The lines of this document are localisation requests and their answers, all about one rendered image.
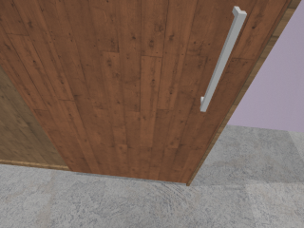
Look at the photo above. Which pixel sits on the handle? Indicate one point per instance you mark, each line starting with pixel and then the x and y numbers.
pixel 231 38

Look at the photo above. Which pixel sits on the wardrobe door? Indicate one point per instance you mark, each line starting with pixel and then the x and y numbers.
pixel 116 84
pixel 22 138

